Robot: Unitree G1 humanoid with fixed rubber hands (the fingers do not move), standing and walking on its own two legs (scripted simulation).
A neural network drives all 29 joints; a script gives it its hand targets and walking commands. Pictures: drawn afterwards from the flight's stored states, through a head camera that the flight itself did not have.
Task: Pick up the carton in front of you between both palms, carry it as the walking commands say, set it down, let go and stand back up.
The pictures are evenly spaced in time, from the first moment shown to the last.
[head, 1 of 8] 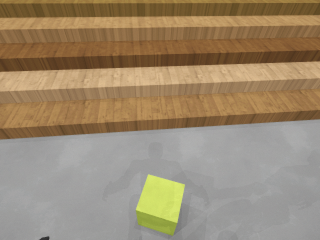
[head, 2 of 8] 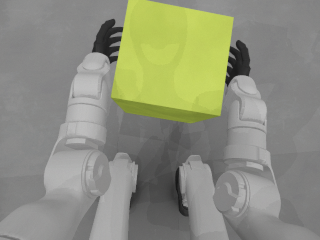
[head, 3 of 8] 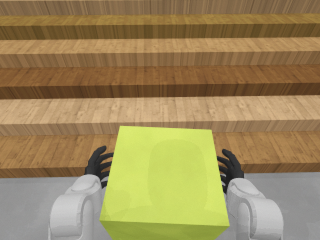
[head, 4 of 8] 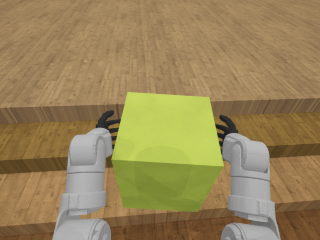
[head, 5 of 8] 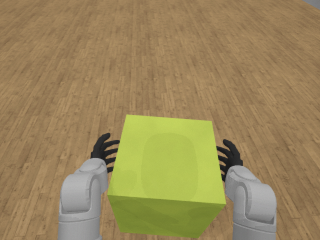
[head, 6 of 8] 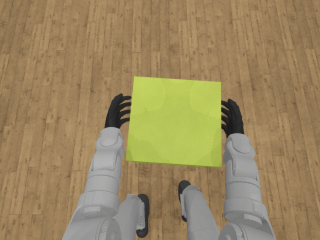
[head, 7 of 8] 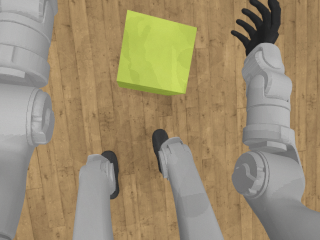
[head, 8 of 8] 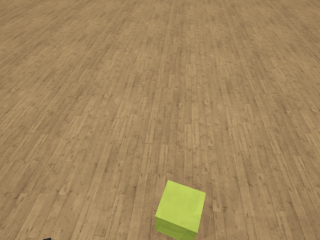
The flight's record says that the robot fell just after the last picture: no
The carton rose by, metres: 1.51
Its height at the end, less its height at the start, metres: +0.75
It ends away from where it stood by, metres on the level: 3.62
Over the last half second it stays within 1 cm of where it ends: yes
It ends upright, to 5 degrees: yes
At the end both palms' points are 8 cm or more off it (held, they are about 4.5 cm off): yes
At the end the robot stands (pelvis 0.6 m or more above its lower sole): yes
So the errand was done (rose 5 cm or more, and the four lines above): yes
